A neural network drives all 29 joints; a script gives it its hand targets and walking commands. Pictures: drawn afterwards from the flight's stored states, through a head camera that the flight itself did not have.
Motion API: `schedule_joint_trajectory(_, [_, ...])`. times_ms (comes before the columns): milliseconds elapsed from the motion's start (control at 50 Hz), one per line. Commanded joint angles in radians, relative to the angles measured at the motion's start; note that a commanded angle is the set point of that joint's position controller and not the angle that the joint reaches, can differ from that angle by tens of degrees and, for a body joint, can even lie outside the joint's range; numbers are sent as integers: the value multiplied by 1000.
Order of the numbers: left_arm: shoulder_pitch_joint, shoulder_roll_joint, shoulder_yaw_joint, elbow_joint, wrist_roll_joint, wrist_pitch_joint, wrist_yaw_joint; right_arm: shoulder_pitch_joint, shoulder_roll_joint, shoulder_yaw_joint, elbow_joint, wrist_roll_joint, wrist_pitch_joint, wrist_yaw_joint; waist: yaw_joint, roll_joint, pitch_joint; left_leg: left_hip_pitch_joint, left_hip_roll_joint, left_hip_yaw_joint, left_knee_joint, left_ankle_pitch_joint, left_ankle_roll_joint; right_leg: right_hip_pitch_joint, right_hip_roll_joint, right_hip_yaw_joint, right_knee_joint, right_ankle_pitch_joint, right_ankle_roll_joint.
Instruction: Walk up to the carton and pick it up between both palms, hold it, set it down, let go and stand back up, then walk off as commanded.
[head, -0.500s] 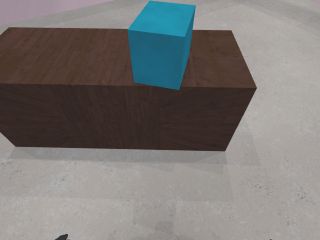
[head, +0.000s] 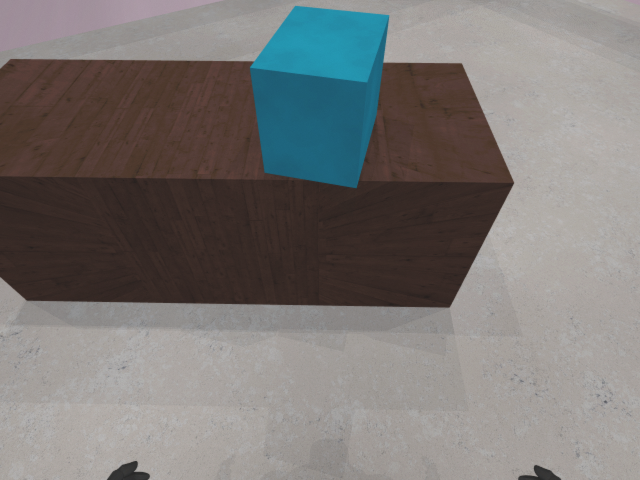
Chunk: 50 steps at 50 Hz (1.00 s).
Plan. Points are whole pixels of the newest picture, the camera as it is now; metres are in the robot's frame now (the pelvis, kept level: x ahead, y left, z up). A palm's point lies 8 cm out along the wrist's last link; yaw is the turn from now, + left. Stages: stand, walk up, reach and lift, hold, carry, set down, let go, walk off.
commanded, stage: stand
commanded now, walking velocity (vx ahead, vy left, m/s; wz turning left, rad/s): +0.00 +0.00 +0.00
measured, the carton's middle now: (325, 95) +0.94 +0.01 -0.03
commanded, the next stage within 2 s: none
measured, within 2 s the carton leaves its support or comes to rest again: neither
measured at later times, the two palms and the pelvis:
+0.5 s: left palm out of the picture +0.12 +0.28 -0.09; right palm out of the picture +0.14 -0.29 -0.09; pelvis +0.01 +0.00 +0.00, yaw +0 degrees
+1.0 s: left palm out of the picture +0.11 +0.28 -0.09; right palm out of the picture +0.11 -0.29 -0.09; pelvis +0.00 +0.00 +0.00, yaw +0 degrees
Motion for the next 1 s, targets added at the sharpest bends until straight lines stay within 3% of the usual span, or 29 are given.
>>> schedule_joint_trajectory(0, [-94,213,60,-4,18,-43,-1,-75,-215,-26,22,1,-47,-12,11,18,-251,65,122,-54,-130,215,66,142,-177,173,-202,282,-27])
schedule_joint_trajectory(60, [-89,219,61,3,20,-50,1,-61,-202,-22,31,7,-43,-10,2,-3,-274,94,121,-46,-125,248,65,139,-192,186,-209,332,-32])
schedule_joint_trajectory(120, [-77,217,64,6,22,-50,4,-72,-209,-22,34,7,-45,-11,6,30,-274,93,121,-39,-120,275,62,143,-184,174,-209,357,-24])
schedule_joint_trajectory(140, [-78,217,61,10,18,-50,6,-78,-213,-23,33,5,-46,-9,-1,16,-278,98,123,-41,-121,276,66,147,-183,176,-213,370,-25])
schedule_joint_trajectory(160, [-82,219,60,7,18,-50,4,-73,-207,-20,34,5,-44,-12,-2,-7,-270,83,123,-42,-124,270,65,144,-183,168,-210,362,-24])
schedule_joint_trajectory(360, [-87,224,67,10,22,-48,3,-89,-199,-15,31,6,-48,-7,7,27,-249,72,124,-45,-155,213,68,105,-180,180,-248,229,-21])
schedule_joint_trajectory(420, [-101,222,64,13,23,-50,2,-99,-200,-16,24,3,-51,-6,-2,7,-255,88,126,-43,-161,217,64,100,-180,175,-247,242,-22])
schedule_joint_trajectory(460, [-83,219,62,11,22,-51,0,-90,-203,-14,22,2,-55,-5,14,21,-248,70,124,-44,-163,210,62,110,-176,173,-249,229,-18])
schedule_joint_trajectory(500, [-97,230,64,17,24,-51,3,-77,-197,-15,27,3,-51,-4,3,16,-248,68,120,-38,-157,218,64,113,-185,178,-253,246,-22])
schedule_joint_trajectory(620, [-82,224,64,19,23,-50,3,-76,-200,-14,26,4,-48,-5,12,5,-269,71,120,-34,-149,244,61,132,-181,168,-239,303,-19])
schedule_joint_trajectory(840, [-87,213,61,23,24,-48,2,-72,-207,-14,28,3,-48,-1,13,-2,-230,63,122,-45,-173,149,69,80,-172,177,-269,161,-19])
schedule_joint_trajectory(920, [-105,231,65,23,26,-43,0,-61,-204,-10,36,-3,-49,-4,4,30,-217,67,120,-43,-177,142,68,65,-177,189,-279,130,-20])
schedule_joint_trajectory(980, [-89,216,59,26,20,-44,-1,-69,-208,-12,24,-2,-47,-1,12,3,-221,47,118,-51,-184,116,70,85,-166,174,-276,111,-15])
